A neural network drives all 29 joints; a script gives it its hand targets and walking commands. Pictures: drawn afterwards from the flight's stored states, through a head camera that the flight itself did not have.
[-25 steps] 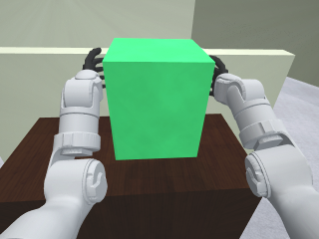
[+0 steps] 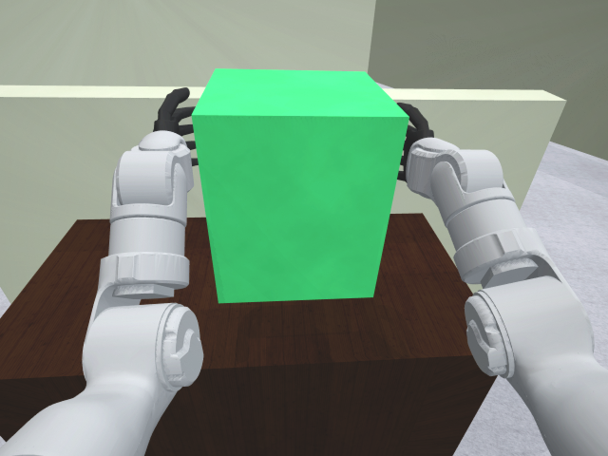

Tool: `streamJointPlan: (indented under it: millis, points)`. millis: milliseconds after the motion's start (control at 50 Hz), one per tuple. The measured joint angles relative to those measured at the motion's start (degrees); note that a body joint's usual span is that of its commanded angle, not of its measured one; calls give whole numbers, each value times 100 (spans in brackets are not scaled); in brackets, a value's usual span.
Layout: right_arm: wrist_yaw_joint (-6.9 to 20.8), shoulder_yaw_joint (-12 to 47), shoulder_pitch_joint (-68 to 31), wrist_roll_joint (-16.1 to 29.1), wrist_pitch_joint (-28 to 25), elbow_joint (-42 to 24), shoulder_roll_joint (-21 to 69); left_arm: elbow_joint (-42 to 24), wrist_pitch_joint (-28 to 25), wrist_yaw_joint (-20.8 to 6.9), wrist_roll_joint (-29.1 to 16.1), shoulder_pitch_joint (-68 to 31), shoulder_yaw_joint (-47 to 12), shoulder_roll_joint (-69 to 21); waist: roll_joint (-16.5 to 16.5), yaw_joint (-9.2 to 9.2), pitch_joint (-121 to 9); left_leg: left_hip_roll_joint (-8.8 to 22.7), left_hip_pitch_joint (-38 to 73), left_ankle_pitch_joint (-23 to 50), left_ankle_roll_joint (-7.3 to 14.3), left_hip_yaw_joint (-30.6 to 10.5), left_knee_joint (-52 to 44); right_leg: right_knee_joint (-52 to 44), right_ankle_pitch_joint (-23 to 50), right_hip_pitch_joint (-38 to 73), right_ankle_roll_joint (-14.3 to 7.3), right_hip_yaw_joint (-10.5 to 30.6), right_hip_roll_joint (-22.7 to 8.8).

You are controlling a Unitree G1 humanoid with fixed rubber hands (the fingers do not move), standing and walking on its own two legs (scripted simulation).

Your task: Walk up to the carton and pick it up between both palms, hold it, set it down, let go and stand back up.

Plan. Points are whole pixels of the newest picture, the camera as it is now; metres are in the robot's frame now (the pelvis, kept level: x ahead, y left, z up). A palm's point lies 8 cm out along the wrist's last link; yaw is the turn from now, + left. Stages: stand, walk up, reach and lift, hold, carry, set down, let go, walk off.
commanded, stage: hold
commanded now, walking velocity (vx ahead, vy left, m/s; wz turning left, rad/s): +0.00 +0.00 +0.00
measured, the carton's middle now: (294, 183) +0.41 +0.02 +0.24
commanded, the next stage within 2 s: set down in 0.02 s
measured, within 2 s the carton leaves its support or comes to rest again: neither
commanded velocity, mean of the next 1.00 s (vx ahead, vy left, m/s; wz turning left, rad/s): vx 0.00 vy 0.00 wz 0.00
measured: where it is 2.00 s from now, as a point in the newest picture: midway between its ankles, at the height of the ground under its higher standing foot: outside the picture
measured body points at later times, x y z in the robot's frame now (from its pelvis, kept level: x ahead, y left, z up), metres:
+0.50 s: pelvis +0.02 -0.01 +0.00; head -0.08 +0.03 +0.44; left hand +0.40 +0.22 +0.29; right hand +0.41 -0.09 +0.27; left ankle +0.04 +0.12 -0.75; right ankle -0.01 -0.12 -0.75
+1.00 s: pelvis +0.02 +0.00 +0.00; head -0.03 +0.01 +0.45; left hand +0.41 +0.20 +0.26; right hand +0.43 -0.10 +0.21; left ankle +0.04 +0.11 -0.75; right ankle -0.01 -0.12 -0.75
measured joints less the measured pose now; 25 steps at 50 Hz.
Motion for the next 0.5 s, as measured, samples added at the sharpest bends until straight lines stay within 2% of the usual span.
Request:
streamJointPlan:
  millis: [60,140,260,380,500]
  points:
    - [10,51,-58,0,-39,23,-18,47,-28,2,-31,-73,-16,49,30,-5,-29,-3,-62,17,-3,-7,-1,15,7,-69,-1,-7,-2]
    - [106,76,-114,-194,-272,173,69,155,-274,-5,-28,-95,208,29,57,92,-166,-29,9,78,9,50,-168,-21,11,-72,7,43,-43]
    - [203,-246,-275,-628,-802,716,342,633,-818,-244,314,-264,527,63,17,166,52,-115,488,100,18,-18,-348,-72,-72,381,3,-46,-128]
    - [278,-760,-150,-1236,-1466,1036,741,920,-1261,-519,699,-291,644,149,-260,141,380,-177,978,100,-3,-130,-504,-123,-178,865,-37,-183,-188]
    - [297,-968,165,-1459,-1909,1082,1020,741,-1358,-696,891,-40,512,194,-586,47,766,-173,1275,-4,-38,-205,-448,-171,-253,1236,-74,-280,-176]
